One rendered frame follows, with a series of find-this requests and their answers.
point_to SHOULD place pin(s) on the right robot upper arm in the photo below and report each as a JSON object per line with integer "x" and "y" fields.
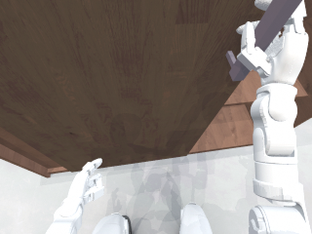
{"x": 276, "y": 220}

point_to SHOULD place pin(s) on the robot thigh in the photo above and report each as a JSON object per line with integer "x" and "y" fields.
{"x": 112, "y": 224}
{"x": 194, "y": 221}

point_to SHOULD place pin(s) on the right robot hand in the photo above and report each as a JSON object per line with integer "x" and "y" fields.
{"x": 287, "y": 53}

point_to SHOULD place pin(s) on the left robot forearm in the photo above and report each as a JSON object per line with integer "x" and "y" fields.
{"x": 68, "y": 217}

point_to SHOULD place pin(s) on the left robot thigh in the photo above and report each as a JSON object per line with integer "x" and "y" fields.
{"x": 112, "y": 224}

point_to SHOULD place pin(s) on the wardrobe door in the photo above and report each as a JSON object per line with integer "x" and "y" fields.
{"x": 22, "y": 148}
{"x": 125, "y": 81}

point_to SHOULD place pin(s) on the left robot hand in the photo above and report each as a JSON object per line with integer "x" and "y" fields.
{"x": 84, "y": 187}

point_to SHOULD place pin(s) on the handle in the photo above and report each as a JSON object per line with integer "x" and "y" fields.
{"x": 273, "y": 20}

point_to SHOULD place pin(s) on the right robot forearm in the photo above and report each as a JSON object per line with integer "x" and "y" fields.
{"x": 274, "y": 147}

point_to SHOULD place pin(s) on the right robot thigh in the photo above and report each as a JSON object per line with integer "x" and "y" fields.
{"x": 194, "y": 221}

